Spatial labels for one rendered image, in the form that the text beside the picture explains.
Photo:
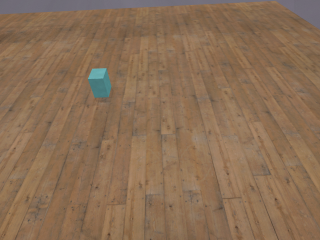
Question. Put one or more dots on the carton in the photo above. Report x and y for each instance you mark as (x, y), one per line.
(99, 82)

